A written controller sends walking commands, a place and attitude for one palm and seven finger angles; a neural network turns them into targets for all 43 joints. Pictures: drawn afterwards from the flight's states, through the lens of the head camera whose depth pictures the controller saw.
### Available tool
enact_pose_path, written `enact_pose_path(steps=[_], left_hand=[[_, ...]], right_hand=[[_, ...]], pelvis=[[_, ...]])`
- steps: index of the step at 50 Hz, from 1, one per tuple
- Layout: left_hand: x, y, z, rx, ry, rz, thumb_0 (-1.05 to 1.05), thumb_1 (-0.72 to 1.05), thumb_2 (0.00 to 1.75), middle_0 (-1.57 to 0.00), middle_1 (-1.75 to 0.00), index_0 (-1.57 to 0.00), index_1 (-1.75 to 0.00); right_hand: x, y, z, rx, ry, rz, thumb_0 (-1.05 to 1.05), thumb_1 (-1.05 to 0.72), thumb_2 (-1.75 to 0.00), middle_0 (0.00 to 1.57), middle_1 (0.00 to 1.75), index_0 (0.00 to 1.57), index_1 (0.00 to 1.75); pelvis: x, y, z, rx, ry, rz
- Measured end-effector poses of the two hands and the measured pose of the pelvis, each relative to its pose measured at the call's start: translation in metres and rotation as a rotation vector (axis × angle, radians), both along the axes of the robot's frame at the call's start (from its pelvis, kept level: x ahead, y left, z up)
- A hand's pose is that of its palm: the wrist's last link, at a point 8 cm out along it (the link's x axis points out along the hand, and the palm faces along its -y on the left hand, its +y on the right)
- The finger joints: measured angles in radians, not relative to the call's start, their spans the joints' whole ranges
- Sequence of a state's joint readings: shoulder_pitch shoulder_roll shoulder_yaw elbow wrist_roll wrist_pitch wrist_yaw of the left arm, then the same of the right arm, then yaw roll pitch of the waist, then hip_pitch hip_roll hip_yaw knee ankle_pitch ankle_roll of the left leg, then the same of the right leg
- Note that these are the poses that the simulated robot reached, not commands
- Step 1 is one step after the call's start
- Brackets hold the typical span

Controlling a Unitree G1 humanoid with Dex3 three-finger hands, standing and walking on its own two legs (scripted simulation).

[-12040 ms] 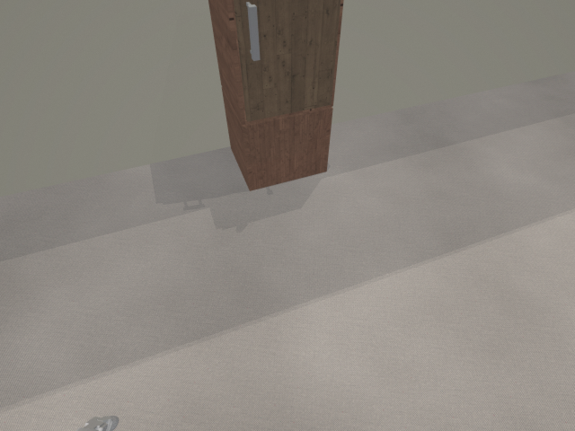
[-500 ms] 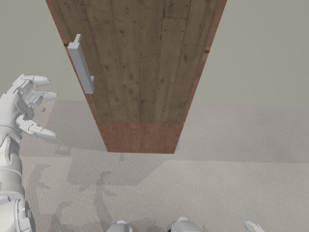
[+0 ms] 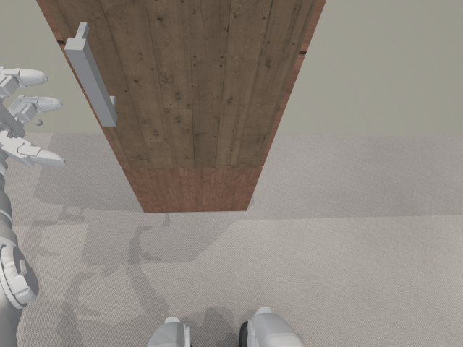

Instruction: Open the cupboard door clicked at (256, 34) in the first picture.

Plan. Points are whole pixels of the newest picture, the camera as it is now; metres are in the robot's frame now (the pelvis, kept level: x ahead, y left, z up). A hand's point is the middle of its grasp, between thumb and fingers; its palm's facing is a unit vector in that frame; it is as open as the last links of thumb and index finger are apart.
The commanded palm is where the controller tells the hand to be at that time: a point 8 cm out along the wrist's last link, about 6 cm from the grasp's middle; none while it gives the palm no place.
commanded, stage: move the hooked fingers beside the handle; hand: left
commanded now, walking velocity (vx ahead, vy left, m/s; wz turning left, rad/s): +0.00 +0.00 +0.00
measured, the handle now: (97, 79) +0.56 +0.22 +0.08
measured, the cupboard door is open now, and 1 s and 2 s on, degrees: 0 0 0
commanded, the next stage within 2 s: slide the fingers in behind the handle in 1.20 s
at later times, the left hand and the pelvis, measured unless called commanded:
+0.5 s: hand (47, 92) +0.51 +0.29 +0.09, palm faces +0.00 -1.00 -0.01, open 14.0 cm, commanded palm +0.49 +0.33 +0.08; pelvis +0.00 +0.01 -0.01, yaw -1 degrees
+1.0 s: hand (51, 97) +0.51 +0.28 +0.08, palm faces +0.01 -1.00 -0.02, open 14.0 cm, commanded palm +0.49 +0.33 +0.08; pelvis +0.01 +0.01 +0.00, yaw -1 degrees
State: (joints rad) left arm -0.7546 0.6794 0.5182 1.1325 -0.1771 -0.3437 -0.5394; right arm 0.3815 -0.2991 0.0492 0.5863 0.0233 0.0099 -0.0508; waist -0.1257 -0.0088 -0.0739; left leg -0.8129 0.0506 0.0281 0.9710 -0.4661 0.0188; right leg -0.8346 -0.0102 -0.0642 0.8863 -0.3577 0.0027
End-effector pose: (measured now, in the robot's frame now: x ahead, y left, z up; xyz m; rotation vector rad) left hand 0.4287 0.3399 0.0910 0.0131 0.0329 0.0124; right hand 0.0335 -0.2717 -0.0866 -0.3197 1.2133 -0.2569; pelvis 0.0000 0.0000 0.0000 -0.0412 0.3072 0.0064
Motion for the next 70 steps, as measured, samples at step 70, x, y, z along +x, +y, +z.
enact_pose_path(steps=[70], left_hand=[[0.041, 0.004, 0.001, 0.009, -0.012, 0.005, -0.01, -0.50, 0.30, -0.30, -1.20, -0.30, -1.20]], right_hand=[[-0.024, 0.007, -0.001, 0.003, 0.142, -0.057, 0.00, -0.90, -0.90, 0.20, 0.30, 0.20, 0.30]], pelvis=[[0.007, 0.004, -0.005, -0.023, 0.054, -0.005]])
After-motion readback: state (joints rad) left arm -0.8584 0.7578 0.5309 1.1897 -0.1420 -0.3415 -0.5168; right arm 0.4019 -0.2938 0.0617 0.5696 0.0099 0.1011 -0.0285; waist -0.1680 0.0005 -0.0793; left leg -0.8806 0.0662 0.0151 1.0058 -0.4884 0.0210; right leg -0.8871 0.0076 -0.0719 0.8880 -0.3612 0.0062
